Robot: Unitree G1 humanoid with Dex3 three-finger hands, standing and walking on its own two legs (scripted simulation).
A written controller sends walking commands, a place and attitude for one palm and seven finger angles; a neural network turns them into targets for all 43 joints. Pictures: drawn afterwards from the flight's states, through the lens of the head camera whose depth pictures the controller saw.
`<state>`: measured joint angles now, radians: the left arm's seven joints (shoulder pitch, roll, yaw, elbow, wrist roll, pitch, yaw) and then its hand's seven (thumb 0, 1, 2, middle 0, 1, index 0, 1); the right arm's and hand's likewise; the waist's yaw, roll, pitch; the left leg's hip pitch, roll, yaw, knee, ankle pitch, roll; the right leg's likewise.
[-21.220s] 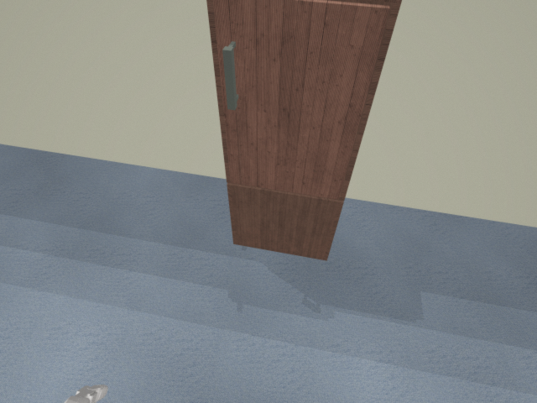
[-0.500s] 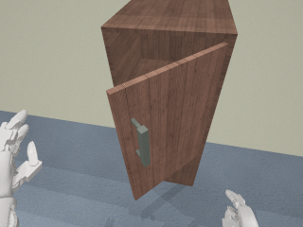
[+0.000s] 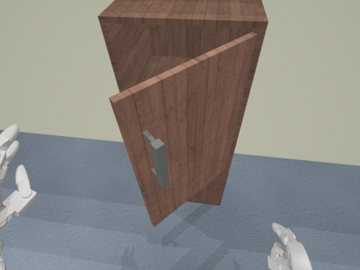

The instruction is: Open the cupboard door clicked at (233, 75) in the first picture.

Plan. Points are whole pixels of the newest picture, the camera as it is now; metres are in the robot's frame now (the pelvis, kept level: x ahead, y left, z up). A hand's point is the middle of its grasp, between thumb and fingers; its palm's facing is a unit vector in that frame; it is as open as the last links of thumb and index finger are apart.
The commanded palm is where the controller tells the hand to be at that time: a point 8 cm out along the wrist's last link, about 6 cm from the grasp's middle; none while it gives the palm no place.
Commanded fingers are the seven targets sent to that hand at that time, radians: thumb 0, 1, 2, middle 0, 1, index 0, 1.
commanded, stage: step back with the hand held close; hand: left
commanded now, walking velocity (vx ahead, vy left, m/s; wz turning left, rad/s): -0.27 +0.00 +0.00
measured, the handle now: (155, 160) +0.34 +0.08 +0.07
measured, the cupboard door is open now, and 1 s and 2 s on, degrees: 48 48 48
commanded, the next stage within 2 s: stop stepping back and stand still in 1.12 s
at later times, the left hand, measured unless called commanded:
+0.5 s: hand out of the picture +0.15 +0.28 +0.16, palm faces +0.46 -0.76 -0.46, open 7.4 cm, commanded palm +0.08 +0.32 +0.18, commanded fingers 0.00 0.90 0.90 -0.20 -0.30 -0.20 -0.30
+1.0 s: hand (22, 268) +0.10 +0.22 +0.15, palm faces +0.24 -0.81 -0.54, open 7.4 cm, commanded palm +0.03 +0.27 +0.18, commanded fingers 0.00 0.90 0.90 -0.20 -0.30 -0.20 -0.30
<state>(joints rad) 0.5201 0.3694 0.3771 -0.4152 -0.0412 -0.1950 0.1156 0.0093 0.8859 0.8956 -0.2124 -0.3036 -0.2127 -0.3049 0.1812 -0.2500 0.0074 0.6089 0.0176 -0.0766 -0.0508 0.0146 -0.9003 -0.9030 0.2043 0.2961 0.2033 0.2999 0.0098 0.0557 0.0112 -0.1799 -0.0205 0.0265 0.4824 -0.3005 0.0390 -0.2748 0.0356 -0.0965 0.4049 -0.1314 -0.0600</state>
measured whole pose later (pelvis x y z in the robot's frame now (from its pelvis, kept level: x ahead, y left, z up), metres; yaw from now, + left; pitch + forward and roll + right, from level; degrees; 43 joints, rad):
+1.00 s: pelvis -0.14 -0.02 -0.01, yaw -5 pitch +5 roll +0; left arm 0.54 0.46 0.44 -0.57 -0.06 -0.22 0.10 0.01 0.89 0.90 -0.21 -0.30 -0.21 -0.30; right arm 0.06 -0.17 0.02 0.57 -0.01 -0.13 0.00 0.01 -0.90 -0.90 0.21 0.30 0.21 0.30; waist 0.02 -0.02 0.07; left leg -0.47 0.04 0.10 0.43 -0.04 0.02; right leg -0.16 0.03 0.00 0.47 -0.39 0.00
